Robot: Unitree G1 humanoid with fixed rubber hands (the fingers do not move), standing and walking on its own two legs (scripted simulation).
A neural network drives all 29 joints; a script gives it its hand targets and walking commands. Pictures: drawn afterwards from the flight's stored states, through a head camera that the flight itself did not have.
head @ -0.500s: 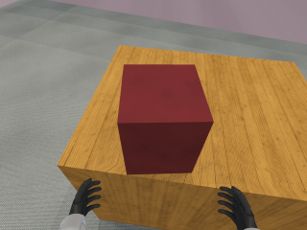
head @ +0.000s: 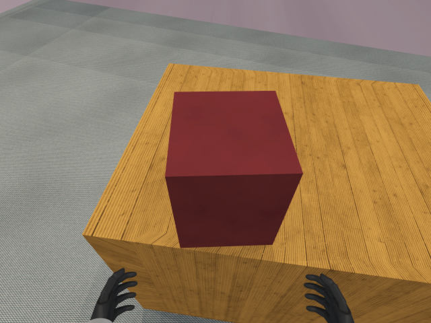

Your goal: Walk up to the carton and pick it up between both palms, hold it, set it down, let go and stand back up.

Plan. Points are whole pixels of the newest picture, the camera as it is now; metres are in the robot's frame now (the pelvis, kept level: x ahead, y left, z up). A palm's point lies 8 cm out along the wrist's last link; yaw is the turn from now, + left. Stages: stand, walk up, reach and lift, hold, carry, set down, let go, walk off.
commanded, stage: set down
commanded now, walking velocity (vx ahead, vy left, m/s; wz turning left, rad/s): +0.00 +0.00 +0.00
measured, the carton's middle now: (226, 172) +0.39 -0.01 +0.05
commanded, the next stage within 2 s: let go in 0.28 s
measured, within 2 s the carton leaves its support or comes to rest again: neither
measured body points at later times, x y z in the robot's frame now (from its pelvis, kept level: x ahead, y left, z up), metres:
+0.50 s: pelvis +0.00 +0.00 +0.00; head +0.01 +0.00 +0.45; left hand +0.15 +0.21 -0.10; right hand +0.15 -0.21 -0.10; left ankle -0.06 +0.12 -0.74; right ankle +0.03 -0.09 -0.74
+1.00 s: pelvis +0.01 +0.00 +0.00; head +0.04 +0.00 +0.45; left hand +0.14 +0.25 -0.12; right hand +0.12 -0.25 -0.11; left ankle -0.06 +0.12 -0.74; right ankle +0.03 -0.09 -0.74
